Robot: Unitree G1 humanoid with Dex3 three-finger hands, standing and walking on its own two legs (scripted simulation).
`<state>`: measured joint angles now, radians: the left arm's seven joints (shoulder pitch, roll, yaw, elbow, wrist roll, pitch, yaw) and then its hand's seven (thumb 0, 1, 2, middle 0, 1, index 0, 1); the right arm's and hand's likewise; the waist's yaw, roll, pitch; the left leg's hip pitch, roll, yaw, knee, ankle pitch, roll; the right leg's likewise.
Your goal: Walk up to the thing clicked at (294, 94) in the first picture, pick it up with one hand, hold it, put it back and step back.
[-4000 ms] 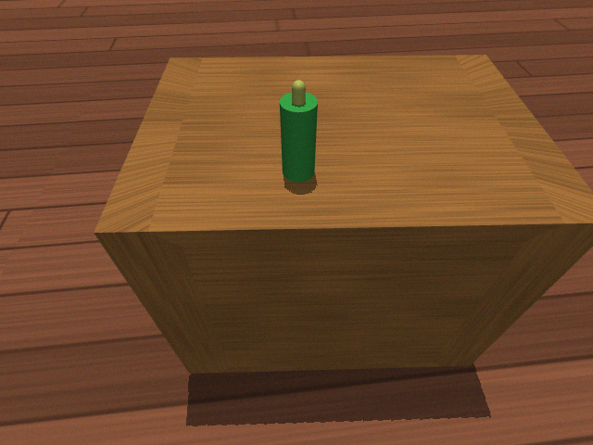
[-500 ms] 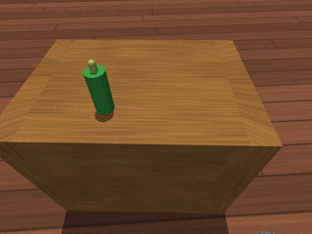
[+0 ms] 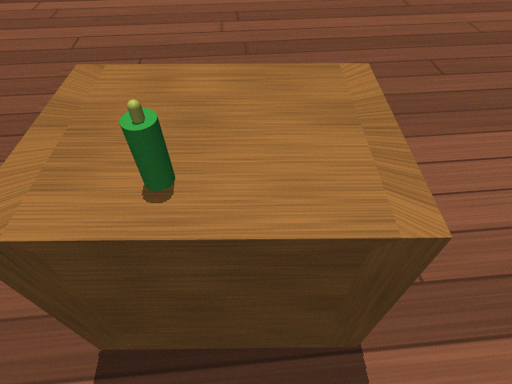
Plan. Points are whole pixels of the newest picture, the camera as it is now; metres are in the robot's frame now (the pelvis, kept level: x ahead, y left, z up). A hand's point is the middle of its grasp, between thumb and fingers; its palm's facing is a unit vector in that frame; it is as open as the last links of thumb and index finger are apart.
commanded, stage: walk up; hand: left
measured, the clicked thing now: (147, 145) +0.52 +0.22 +0.07
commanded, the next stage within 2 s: stand in 0.22 s
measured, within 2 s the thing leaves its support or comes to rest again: neither
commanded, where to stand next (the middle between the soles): +0.06 +0.02 m, yaw +0 degrees
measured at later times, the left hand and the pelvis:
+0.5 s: hand out of the picture +0.08 +0.25 -0.15, palm faces -0.04 -0.94 -0.35, open 7.3 cm; pelvis +0.00 +0.00 +0.00, yaw +0 degrees
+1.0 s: hand out of the picture +0.07 +0.25 -0.15, palm faces -0.04 -0.93 -0.35, open 7.3 cm; pelvis -0.01 +0.00 +0.00, yaw +0 degrees
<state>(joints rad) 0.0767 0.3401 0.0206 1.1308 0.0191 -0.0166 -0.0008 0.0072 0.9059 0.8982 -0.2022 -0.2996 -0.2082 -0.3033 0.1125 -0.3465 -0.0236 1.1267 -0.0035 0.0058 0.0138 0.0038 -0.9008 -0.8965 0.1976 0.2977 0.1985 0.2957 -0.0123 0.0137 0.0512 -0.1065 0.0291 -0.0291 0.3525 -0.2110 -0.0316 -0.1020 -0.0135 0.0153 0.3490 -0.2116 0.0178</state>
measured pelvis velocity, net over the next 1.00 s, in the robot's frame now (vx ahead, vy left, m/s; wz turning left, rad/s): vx -0.01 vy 0.00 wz -0.01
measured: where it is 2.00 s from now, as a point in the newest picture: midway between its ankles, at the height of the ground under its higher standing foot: outside the picture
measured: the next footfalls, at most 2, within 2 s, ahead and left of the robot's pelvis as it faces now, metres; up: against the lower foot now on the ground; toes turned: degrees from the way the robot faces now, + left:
none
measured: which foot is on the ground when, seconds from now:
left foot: down 0.00-1.00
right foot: down 0.00-1.00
